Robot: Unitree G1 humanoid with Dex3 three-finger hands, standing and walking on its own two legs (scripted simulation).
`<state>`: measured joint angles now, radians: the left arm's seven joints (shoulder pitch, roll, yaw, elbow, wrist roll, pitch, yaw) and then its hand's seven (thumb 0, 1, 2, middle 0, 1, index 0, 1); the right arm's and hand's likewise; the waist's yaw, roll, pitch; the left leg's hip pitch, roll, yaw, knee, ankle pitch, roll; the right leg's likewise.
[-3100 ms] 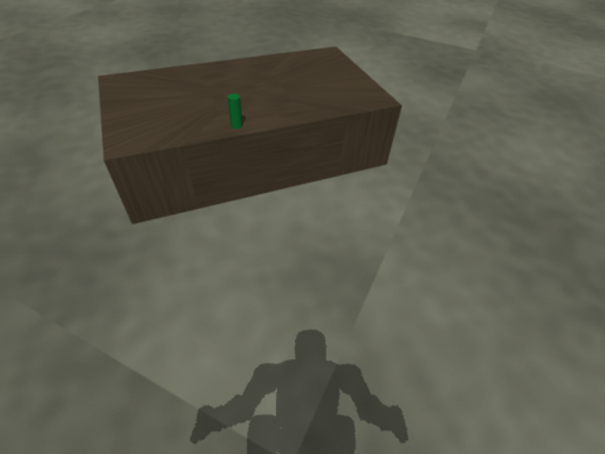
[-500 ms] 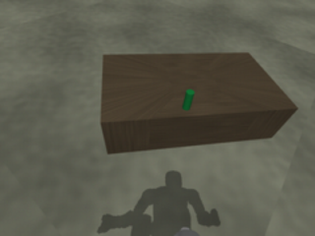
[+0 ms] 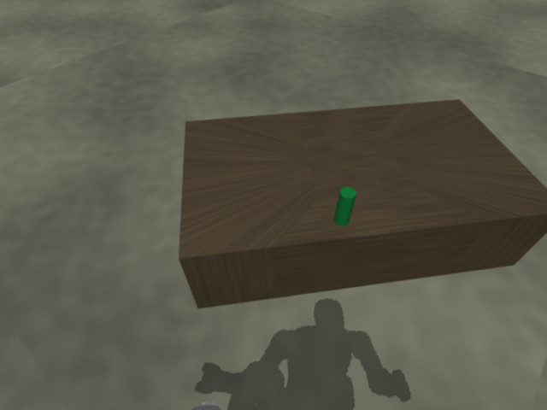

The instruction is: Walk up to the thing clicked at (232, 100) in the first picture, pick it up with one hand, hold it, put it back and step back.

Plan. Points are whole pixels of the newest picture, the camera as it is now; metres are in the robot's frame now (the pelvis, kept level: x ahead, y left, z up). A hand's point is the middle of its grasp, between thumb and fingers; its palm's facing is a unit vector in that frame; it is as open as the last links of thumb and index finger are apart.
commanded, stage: walk up
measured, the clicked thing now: (344, 207) +0.79 -0.22 -0.34
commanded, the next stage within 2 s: stand in 1.60 s
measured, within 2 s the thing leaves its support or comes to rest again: neither
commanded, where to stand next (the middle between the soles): +0.17 +0.01 m, yaw -2 degrees
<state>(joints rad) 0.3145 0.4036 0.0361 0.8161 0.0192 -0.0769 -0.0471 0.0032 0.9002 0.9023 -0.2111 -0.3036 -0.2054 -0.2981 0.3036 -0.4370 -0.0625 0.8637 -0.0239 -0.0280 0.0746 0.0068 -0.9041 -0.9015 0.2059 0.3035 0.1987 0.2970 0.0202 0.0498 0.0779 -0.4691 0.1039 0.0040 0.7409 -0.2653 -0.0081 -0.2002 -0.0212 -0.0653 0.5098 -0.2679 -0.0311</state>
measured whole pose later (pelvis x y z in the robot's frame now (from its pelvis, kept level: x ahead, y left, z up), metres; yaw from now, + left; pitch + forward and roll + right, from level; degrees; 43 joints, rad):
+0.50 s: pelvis +0.08 +0.03 -0.02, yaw -3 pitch -3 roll +0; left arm 0.24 0.39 0.02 0.99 0.02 -0.01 -0.01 0.00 0.91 0.90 -0.21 -0.30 -0.20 -0.30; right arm 0.16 -0.38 -0.01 0.92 0.01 0.00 0.01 0.01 -0.90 -0.90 0.21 0.30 0.20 0.30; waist 0.02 0.01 0.10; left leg -0.34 0.05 0.07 0.70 -0.33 0.01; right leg -0.31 -0.04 -0.02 0.68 -0.31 0.01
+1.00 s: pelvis +0.10 +0.03 +0.01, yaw -3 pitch -3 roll +0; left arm 0.04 0.35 -0.01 1.14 0.00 0.00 -0.02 0.00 0.90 0.90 -0.21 -0.30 -0.20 -0.30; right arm 0.06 -0.37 0.01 1.16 0.00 -0.02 0.02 0.01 -0.90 -0.90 0.21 0.30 0.20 0.30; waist 0.00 0.00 0.06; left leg -0.16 0.03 0.07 0.36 -0.16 0.00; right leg -0.15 -0.04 -0.02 0.37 -0.18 0.02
